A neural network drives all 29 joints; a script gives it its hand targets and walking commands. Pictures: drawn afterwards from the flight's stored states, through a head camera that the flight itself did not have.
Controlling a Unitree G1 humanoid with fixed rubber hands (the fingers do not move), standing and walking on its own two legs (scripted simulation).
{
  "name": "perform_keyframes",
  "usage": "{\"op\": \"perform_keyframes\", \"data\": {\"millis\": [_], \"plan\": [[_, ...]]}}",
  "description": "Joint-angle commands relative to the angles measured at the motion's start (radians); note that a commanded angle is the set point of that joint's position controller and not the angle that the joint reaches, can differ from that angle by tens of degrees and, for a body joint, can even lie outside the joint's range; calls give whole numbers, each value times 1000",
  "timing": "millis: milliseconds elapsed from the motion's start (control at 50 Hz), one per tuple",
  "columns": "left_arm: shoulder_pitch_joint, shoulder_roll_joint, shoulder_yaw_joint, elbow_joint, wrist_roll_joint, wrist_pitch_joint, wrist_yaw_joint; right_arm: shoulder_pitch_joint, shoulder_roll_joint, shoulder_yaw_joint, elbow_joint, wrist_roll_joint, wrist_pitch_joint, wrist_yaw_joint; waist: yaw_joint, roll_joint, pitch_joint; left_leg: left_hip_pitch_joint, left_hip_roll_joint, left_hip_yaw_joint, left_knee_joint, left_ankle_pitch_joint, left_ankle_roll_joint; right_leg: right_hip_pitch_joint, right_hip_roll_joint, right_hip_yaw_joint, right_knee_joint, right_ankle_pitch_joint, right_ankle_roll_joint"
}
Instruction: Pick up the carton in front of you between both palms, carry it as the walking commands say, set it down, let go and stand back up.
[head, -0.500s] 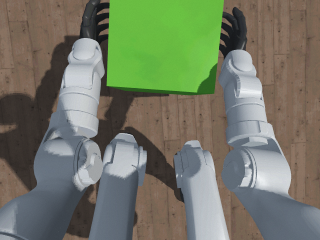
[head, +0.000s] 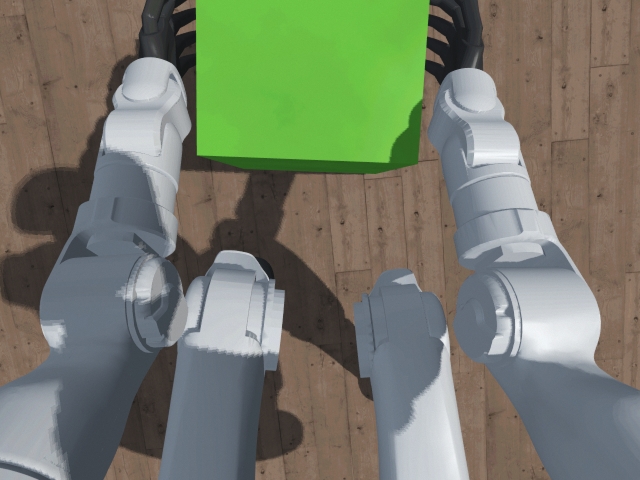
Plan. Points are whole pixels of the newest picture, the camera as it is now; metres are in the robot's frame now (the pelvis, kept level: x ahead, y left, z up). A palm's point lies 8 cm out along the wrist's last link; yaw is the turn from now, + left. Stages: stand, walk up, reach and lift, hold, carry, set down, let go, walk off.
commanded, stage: set down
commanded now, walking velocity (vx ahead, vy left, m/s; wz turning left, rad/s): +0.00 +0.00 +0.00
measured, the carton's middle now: (311, 84) +0.52 +0.06 -0.24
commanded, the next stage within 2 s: none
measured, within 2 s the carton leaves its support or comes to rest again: rests again in 0.16 s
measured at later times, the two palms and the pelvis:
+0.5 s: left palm (168, 67) +0.50 +0.21 -0.18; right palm (457, 81) +0.52 -0.09 -0.17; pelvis -0.01 +0.01 -0.01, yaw +0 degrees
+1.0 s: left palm (145, 82) +0.49 +0.25 -0.21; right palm (482, 96) +0.52 -0.14 -0.20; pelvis -0.01 +0.01 -0.02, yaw -1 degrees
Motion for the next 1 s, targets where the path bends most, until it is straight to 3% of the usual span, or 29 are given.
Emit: {"op": "perform_keyframes", "data": {"millis": [0,260,660,720,760,820,880,980], "plan": [[-577,-824,-358,-74,-82,-28,-267,-581,875,361,-83,66,-37,267,43,-35,-1030,620,-47,151,-63,371,56,331,-13,-97,-222,364,-27],[-571,-765,-313,1,-80,-58,-254,-595,777,303,-28,40,-59,289,38,-33,-877,598,-44,123,-47,342,72,238,-24,-94,-192,308,-41],[-488,-527,-157,155,17,-55,-242,-476,542,134,98,-83,-40,303,6,-43,-619,461,-29,90,-58,163,86,193,-54,-69,-190,174,-55],[-475,-439,-132,171,16,-76,-219,-466,453,124,98,-81,-54,284,15,-37,-636,494,-18,94,-52,169,76,221,-63,-71,-185,181,-42],[-410,-215,-69,197,13,-104,-171,-397,227,76,106,-88,-73,235,15,-22,-651,526,-1,102,-45,174,59,255,-79,-77,-186,189,-30],[-289,280,6,209,-22,-171,-29,-286,-247,33,93,-27,-115,104,25,-1,-736,597,30,98,-44,207,45,323,-112,-75,-180,215,-4],[-352,330,-73,201,-140,-210,10,-320,-278,110,84,86,-138,76,32,0,-822,645,43,83,-26,298,54,334,-129,-69,-156,284,2],[-364,326,-187,130,-271,-233,0,-350,-266,233,3,224,-155,84,38,-7,-980,718,57,76,-7,422,62,398,-147,-67,-126,381,-7]]}}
